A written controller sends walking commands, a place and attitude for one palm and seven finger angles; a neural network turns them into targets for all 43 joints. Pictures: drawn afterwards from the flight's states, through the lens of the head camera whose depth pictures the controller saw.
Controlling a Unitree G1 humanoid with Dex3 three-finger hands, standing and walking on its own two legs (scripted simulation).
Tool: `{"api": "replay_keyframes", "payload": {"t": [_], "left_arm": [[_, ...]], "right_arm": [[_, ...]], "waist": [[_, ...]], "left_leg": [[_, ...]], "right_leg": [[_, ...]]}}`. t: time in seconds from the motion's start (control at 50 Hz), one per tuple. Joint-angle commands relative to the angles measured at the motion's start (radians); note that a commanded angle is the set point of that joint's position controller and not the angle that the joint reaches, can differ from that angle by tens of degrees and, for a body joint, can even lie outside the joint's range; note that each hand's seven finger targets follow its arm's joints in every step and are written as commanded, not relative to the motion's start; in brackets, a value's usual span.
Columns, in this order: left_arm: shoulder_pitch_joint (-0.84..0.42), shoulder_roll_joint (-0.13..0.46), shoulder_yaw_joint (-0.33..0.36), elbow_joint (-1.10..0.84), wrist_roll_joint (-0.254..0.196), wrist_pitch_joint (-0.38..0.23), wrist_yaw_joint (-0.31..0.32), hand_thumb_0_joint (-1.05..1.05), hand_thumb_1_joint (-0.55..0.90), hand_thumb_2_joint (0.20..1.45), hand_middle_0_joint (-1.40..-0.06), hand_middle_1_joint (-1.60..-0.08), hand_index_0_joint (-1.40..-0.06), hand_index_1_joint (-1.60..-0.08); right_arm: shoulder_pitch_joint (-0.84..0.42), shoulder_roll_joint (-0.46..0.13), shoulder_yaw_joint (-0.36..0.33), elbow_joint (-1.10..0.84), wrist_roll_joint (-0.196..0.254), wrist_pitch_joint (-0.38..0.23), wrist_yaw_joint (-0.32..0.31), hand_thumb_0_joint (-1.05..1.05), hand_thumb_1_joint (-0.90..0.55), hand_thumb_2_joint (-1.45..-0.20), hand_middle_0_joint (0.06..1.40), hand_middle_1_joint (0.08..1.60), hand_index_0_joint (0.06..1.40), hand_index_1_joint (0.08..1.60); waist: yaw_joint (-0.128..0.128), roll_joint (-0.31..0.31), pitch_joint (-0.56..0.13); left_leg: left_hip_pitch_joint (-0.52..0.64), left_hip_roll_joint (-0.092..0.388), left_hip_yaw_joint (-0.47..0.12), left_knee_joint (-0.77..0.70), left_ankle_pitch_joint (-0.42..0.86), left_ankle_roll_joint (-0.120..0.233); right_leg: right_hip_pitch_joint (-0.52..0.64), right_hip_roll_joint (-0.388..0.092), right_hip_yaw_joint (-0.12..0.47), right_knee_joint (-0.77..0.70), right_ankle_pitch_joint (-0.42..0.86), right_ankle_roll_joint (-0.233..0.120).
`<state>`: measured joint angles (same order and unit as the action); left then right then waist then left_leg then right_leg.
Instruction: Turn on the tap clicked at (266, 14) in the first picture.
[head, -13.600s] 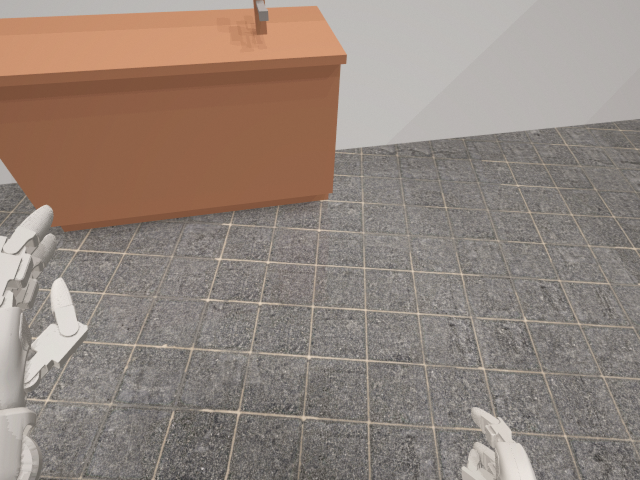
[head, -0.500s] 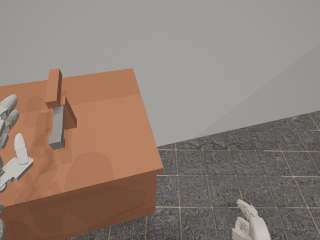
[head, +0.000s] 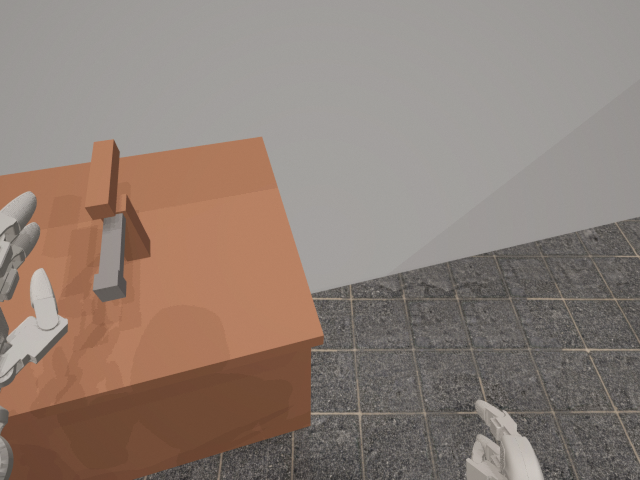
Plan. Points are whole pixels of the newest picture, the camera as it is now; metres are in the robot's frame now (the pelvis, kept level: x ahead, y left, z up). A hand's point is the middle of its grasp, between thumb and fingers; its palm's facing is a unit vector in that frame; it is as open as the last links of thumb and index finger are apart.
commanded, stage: shuffle to correct the standing spot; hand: left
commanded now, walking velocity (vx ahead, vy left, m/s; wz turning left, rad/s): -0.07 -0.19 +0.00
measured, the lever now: (110, 286) +0.32 +0.29 +0.06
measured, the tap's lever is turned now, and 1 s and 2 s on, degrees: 0 0 0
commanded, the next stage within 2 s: come to a stop and stand still in 2.00 s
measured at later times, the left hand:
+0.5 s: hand (88, 319) +0.23 +0.22 +0.16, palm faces +0.33 -0.85 -0.42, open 7.4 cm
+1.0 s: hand (76, 325) +0.22 +0.23 +0.16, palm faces +0.35 -0.85 -0.39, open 7.4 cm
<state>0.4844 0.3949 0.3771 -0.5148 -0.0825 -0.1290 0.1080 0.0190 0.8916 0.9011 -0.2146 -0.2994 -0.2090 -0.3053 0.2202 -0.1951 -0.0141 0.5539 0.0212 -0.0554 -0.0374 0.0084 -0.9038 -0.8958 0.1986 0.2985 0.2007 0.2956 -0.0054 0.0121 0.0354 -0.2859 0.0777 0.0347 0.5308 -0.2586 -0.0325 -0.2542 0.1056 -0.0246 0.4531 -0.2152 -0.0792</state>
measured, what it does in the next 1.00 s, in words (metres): stands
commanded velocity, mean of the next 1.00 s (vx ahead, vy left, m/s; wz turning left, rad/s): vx -0.07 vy -0.19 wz -0.05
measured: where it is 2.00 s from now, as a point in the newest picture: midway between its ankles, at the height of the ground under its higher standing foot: outside the picture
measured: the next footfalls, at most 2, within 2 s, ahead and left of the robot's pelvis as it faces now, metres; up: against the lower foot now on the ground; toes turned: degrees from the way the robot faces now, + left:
none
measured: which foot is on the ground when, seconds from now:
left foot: down 0.00-1.00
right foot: down 0.00-1.00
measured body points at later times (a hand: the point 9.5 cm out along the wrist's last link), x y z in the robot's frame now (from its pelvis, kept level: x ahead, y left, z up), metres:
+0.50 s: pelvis +0.01 -0.01 +0.00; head +0.03 -0.01 +0.45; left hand +0.20 +0.27 +0.18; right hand +0.18 -0.25 -0.09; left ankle +0.01 +0.14 -0.74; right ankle +0.01 -0.07 -0.74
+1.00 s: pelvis +0.01 -0.01 +0.00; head +0.03 +0.00 +0.45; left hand +0.20 +0.28 +0.18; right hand +0.17 -0.24 -0.09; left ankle +0.01 +0.14 -0.74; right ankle +0.01 -0.07 -0.74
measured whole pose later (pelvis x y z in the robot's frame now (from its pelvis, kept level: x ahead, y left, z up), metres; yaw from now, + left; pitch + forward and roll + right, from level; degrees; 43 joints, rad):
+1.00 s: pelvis +0.01 -0.01 +0.00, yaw +0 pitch +1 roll -1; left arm 0.51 0.38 0.35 -0.54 -0.09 -0.11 0.12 0.02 0.89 0.90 -0.22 -0.30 -0.21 -0.31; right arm 0.21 -0.20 -0.01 0.56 0.02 -0.04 -0.04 0.01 -0.90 -0.90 0.20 0.30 0.20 0.30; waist 0.00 0.01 0.02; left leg -0.29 0.08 0.03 0.54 -0.27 -0.04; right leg -0.26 0.11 -0.03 0.48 -0.24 -0.09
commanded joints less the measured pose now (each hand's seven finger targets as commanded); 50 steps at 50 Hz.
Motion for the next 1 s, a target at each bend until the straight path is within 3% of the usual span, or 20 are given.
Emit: {"api": "replay_keyframes", "payload": {"t": [0.0, 0.04, 0.08, 0.16, 0.18, 0.24, 0.32, 0.44, 0.48, 0.54, 0.58, 0.62, 0.72, 0.86, 0.9, 0.98], "left_arm": [[-0.041, 0.163, 0.105, -0.223, -0.003, -0.062, 0.016, 0.0, 0.9, 0.9, -0.2, -0.3, -0.2, -0.3], [-0.035, 0.167, 0.11, -0.22, -0.004, -0.06, 0.019, 0.0, 0.9, 0.9, -0.2, -0.3, -0.2, -0.3], [-0.05, 0.181, 0.122, -0.241, -0.006, -0.062, 0.023, 0.0, 0.9, 0.9, -0.2, -0.3, -0.2, -0.3], [-0.032, 0.174, 0.123, -0.216, -0.009, -0.058, 0.026, 0.0, 0.9, 0.9, -0.2, -0.3, -0.2, -0.3], [-0.042, 0.179, 0.124, -0.228, -0.009, -0.058, 0.026, 0.0, 0.9, 0.9, -0.2, -0.3, -0.2, -0.3], [-0.026, 0.169, 0.114, -0.215, -0.006, -0.059, 0.025, 0.0, 0.9, 0.9, -0.2, -0.3, -0.2, -0.3], [-0.028, 0.167, 0.109, -0.208, -0.006, -0.055, 0.018, 0.0, 0.9, 0.9, -0.2, -0.3, -0.2, -0.3], [-0.03, 0.17, 0.113, -0.212, -0.011, -0.053, 0.026, 0.0, 0.9, 0.9, -0.2, -0.3, -0.2, -0.3], [-0.028, 0.185, 0.125, -0.238, -0.013, -0.054, 0.03, 0.0, 0.9, 0.9, -0.2, -0.3, -0.2, -0.3], [0.004, 0.187, 0.132, -0.243, -0.013, -0.059, 0.034, 0.0, 0.9, 0.9, -0.2, -0.3, -0.2, -0.3], [-0.013, 0.201, 0.143, -0.268, -0.009, -0.062, 0.033, 0.0, 0.9, 0.9, -0.2, -0.3, -0.2, -0.3], [-0.002, 0.182, 0.129, -0.244, -0.007, -0.059, 0.029, 0.0, 0.9, 0.9, -0.2, -0.3, -0.2, -0.3], [-0.013, 0.158, 0.104, -0.202, -0.006, -0.048, 0.022, 0.0, 0.9, 0.9, -0.2, -0.3, -0.2, -0.3], [-0.038, 0.164, 0.101, -0.218, -0.008, -0.045, 0.034, 0.0, 0.9, 0.9, -0.2, -0.3, -0.2, -0.3], [-0.041, 0.171, 0.104, -0.237, -0.008, -0.049, 0.037, 0.0, 0.9, 0.9, -0.2, -0.3, -0.2, -0.3], [-0.055, 0.188, 0.121, -0.262, -0.003, -0.054, 0.032, 0.0, 0.9, 0.9, -0.2, -0.3, -0.2, -0.3]], "right_arm": [[-0.082, -0.12, -0.046, -0.157, -0.006, -0.053, -0.007, 0.0, -0.9, -0.9, 0.2, 0.3, 0.2, 0.3], [-0.079, -0.119, -0.048, -0.156, -0.004, -0.051, -0.007, 0.0, -0.9, -0.9, 0.2, 0.3, 0.2, 0.3], [-0.083, -0.117, -0.049, -0.154, -0.003, -0.051, -0.01, 0.0, -0.9, -0.9, 0.2, 0.3, 0.2, 0.3], [-0.083, -0.115, -0.046, -0.151, -0.005, -0.044, -0.011, 0.0, -0.9, -0.9, 0.2, 0.3, 0.2, 0.3], [-0.091, -0.116, -0.046, -0.154, -0.004, -0.046, -0.012, 0.0, -0.9, -0.9, 0.2, 0.3, 0.2, 0.3], [-0.09, -0.119, -0.044, -0.155, -0.006, -0.041, -0.012, 0.0, -0.9, -0.9, 0.2, 0.3, 0.2, 0.3], [-0.096, -0.122, -0.048, -0.164, -0.003, -0.037, -0.011, 0.0, -0.9, -0.9, 0.2, 0.3, 0.2, 0.3], [-0.081, -0.114, -0.052, -0.162, 0.0, -0.032, -0.007, 0.0, -0.9, -0.9, 0.2, 0.3, 0.2, 0.3], [-0.087, -0.113, -0.052, -0.163, 0.003, -0.035, -0.006, 0.0, -0.9, -0.9, 0.2, 0.3, 0.2, 0.3], [-0.093, -0.115, -0.046, -0.162, -0.003, -0.03, -0.009, 0.0, -0.9, -0.9, 0.2, 0.3, 0.2, 0.3], [-0.107, -0.118, -0.045, -0.164, -0.004, -0.031, -0.014, 0.0, -0.9, -0.9, 0.2, 0.3, 0.2, 0.3], [-0.102, -0.121, -0.044, -0.164, -0.005, -0.032, -0.016, 0.0, -0.9, -0.9, 0.2, 0.3, 0.2, 0.3], [-0.089, -0.124, -0.045, -0.164, 0.0, -0.036, -0.013, 0.0, -0.9, -0.9, 0.2, 0.3, 0.2, 0.3], [-0.083, -0.116, -0.044, -0.156, 0.001, -0.04, -0.007, 0.0, -0.9, -0.9, 0.2, 0.3, 0.2, 0.3], [-0.093, -0.113, -0.04, -0.155, -0.002, -0.04, -0.01, 0.0, -0.9, -0.9, 0.2, 0.3, 0.2, 0.3], [-0.113, -0.12, -0.04, -0.165, -0.007, -0.031, -0.013, 0.0, -0.9, -0.9, 0.2, 0.3, 0.2, 0.3]], "waist": [[0.0, 0.049, -0.158], [0.001, 0.023, -0.156], [-0.004, 0.035, -0.154], [-0.002, 0.01, -0.148], [-0.005, 0.038, -0.148], [-0.001, 0.054, -0.157], [0.003, 0.059, -0.15], [-0.004, -0.028, -0.172], [-0.004, -0.02, -0.17], [-0.001, 0.011, -0.163], [0.0, 0.078, -0.156], [0.002, 0.1, -0.157], [0.003, 0.06, -0.148], [-0.003, -0.028, -0.142], [-0.004, 0.001, -0.15], [0.0, 0.109, -0.146]], "left_leg": [[0.09, 0.107, -0.104, -0.043, 0.118, 0.067], [0.089, 0.09, -0.095, -0.022, 0.086, 0.065], [0.105, 0.075, -0.091, -0.015, 0.076, 0.059], [0.092, 0.08, -0.096, -0.022, 0.058, 0.067], [0.105, 0.08, -0.103, -0.031, 0.08, 0.065], [0.104, 0.109, -0.119, -0.052, 0.155, 0.073], [0.103, 0.133, -0.108, -0.038, 0.177, 0.072], [0.09, 0.056, -0.054, 0.065, 0.084, 0.055], [0.107, 0.042, -0.058, 0.06, 0.087, 0.05], [0.117, 0.077, -0.083, 0.004, 0.126, 0.067], [0.122, 0.108, -0.113, -0.04, 0.171, 0.074], [0.101, 0.14, -0.135, -0.066, 0.193, 0.084], [0.067, 0.122, -0.117, -0.056, 0.113, 0.075], [0.09, 0.05, -0.071, 0.026, 0.016, 0.063], [0.121, 0.063, -0.083, 0.002, 0.064, 0.064], [0.112, 0.148, -0.141, -0.072, 0.179, 0.079]], "right_leg": [[0.012, -0.175, 0.155, -0.071, 0.159, 0.036], [-0.001, -0.189, 0.177, -0.087, 0.145, 0.029], [-0.025, -0.204, 0.195, -0.095, 0.133, 0.012], [-0.025, -0.198, 0.189, -0.102, 0.095, 0.027], [-0.031, -0.198, 0.19, -0.095, 0.113, 0.019], [-0.001, -0.176, 0.152, -0.065, 0.161, 0.041], [-0.006, -0.165, 0.155, -0.052, 0.189, 0.053], [-0.007, -0.234, 0.233, -0.101, 0.2, 0.024], [-0.021, -0.258, 0.251, -0.109, 0.2, 0.001], [-0.026, -0.221, 0.203, -0.091, 0.176, 0.035], [-0.027, -0.194, 0.173, -0.066, 0.177, 0.046], [-0.002, -0.16, 0.138, -0.042, 0.164, 0.071], [0.015, -0.163, 0.146, -0.061, 0.14, 0.061], [-0.048, -0.23, 0.233, -0.144, 0.047, 0.022], [-0.057, -0.229, 0.22, -0.124, 0.077, 0.01], [-0.036, -0.157, 0.147, -0.035, 0.147, 0.049]]}}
